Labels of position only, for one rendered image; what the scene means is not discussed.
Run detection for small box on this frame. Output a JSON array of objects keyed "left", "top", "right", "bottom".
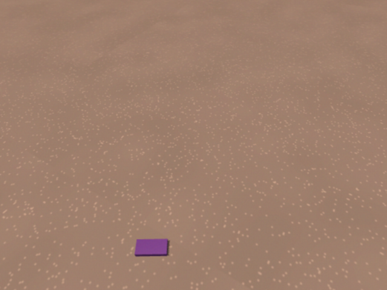
[{"left": 135, "top": 239, "right": 168, "bottom": 256}]

